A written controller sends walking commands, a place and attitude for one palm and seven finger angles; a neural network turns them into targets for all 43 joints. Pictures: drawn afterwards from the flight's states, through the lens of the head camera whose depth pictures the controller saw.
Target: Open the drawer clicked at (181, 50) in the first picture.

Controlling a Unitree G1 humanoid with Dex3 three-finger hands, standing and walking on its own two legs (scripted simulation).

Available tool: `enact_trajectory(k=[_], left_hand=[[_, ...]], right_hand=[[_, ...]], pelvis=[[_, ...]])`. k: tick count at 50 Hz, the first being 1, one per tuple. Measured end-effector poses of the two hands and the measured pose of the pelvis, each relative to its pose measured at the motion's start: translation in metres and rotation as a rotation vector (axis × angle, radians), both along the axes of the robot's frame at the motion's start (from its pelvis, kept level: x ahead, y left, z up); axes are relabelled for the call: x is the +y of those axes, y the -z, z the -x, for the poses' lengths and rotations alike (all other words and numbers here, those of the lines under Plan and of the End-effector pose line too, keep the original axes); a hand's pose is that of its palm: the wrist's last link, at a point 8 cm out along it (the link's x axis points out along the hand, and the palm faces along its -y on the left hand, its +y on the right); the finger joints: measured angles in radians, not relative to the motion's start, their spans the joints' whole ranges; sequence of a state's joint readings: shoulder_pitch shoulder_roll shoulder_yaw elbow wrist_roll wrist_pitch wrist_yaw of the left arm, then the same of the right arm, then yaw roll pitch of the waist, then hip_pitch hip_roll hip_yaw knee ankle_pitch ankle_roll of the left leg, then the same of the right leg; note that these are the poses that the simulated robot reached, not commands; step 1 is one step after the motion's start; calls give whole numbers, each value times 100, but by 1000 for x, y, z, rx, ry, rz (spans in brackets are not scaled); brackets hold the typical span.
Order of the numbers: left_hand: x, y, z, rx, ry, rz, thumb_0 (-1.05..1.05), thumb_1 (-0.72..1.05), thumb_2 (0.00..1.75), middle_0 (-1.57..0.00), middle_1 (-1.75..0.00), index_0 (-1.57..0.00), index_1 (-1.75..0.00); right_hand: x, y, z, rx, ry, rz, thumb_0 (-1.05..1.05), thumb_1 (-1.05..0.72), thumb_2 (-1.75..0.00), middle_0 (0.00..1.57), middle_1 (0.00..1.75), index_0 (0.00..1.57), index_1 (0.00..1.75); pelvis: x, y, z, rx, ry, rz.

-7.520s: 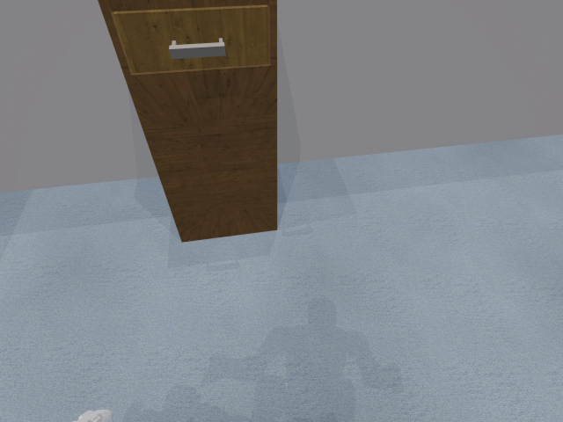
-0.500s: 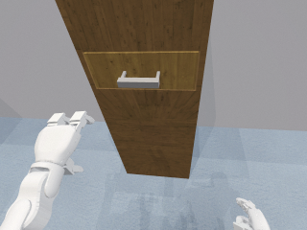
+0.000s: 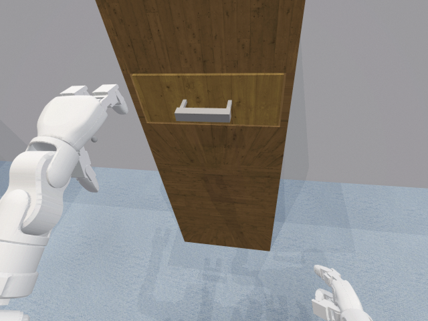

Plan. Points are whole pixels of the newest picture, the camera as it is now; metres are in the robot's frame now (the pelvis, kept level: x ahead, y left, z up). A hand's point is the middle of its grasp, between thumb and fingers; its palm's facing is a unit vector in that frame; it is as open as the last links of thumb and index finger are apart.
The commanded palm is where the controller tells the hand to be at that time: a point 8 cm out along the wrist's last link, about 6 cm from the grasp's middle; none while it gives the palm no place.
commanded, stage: raise the hand with hooked fingers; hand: left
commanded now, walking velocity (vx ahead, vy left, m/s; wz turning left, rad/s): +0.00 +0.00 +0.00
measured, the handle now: (204, 109) +0.59 +0.12 +0.09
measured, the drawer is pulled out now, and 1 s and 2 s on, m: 0.00 0.00 0.00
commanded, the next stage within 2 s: move the hooked fingers above the handle in 0.32 s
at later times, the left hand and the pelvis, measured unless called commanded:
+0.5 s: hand (107, 151) +0.32 +0.23 +0.19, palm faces +0.12 -0.04 -0.99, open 13.8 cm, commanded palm +0.29 +0.22 +0.25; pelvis -0.01 -0.01 +0.00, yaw +0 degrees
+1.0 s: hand (151, 134) +0.39 +0.18 +0.17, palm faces +0.05 -0.05 -1.00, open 13.8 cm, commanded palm +0.37 +0.19 +0.23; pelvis +0.01 -0.01 +0.00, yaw -1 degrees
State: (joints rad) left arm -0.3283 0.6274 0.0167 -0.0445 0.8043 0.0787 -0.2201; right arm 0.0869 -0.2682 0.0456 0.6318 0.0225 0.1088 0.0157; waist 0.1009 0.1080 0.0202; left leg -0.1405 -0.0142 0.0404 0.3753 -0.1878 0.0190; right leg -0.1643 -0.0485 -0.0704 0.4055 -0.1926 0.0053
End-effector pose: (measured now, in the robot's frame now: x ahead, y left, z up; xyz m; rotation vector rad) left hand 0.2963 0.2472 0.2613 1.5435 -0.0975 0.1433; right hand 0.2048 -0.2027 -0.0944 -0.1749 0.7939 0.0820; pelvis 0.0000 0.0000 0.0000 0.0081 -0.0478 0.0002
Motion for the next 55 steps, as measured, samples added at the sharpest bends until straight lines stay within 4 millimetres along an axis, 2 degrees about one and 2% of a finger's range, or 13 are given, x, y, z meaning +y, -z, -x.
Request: enact_trajectory(k=[4, 8, 13, 20, 25, 33, 43, 49, 55], left_hand=[[-2, 5, -1, 42, 0, 14, 0, -49, 31, -32, -120, -32, -120], [-16, 18, 4, 76, 60, 13, 0, -49, 31, -32, -120, -32, -120], [-25, 23, 11, 43, 113, 15, 0, -49, 31, -32, -120, -32, -120], [-16, 10, 12, -24, 29, 21, 0, -49, 31, -32, -120, -32, -120], [-20, 17, 9, 32, 4, 20, 0, -49, 31, -32, -120, -32, -120], [-46, 31, -15, 82, 108, 5, 0, -49, 30, -32, -120, -32, -120], [-47, 29, -58, 72, 63, 9, 0, -49, 31, -32, -120, -32, -120], [-60, 39, -70, 100, 114, 11, 0, -49, 31, -32, -120, -32, -120], [-68, 46, -84, 87, 142, 19, 0, -49, 31, -32, -120, -32, -120]], right_hand=[[-12, 4, 13, 17, 26, 4, 1, -91, -90, 20, 30, 20, 30], [-24, 6, 23, 23, 47, 21, 1, -91, -90, 20, 30, 20, 30], [-34, 8, 30, 32, 62, 42, 1, -91, -90, 20, 30, 20, 30], [-34, 10, 27, 30, 57, 27, 1, -91, -90, 20, 30, 20, 30], [-27, 7, 17, -2, 44, 10, 1, -91, -90, 20, 30, 20, 30], [-21, 2, 11, -24, 33, 12, 1, -91, -90, 20, 30, 20, 30], [-34, 15, 31, 79, 87, 23, 1, -91, -90, 20, 30, 20, 30], [-43, 21, 40, 128, 122, 37, 1, -91, -90, 20, 30, 20, 30], [-43, 23, 40, 153, 137, 42, 1, -91, -90, 20, 30, 20, 30]], pelvis=[[-2, 0, 3, 5, 7, -2], [-4, 1, 5, 4, 11, -4], [-8, 2, 8, 0, 12, -4], [-12, 2, 10, 1, 8, -6], [-13, 2, 11, 0, 1, -7], [-15, 2, 10, 9, -10, -5], [-13, 1, 0, 43, 2, -6], [-10, 1, -8, 58, 9, -7], [-8, 1, -14, 74, 13, -8]])
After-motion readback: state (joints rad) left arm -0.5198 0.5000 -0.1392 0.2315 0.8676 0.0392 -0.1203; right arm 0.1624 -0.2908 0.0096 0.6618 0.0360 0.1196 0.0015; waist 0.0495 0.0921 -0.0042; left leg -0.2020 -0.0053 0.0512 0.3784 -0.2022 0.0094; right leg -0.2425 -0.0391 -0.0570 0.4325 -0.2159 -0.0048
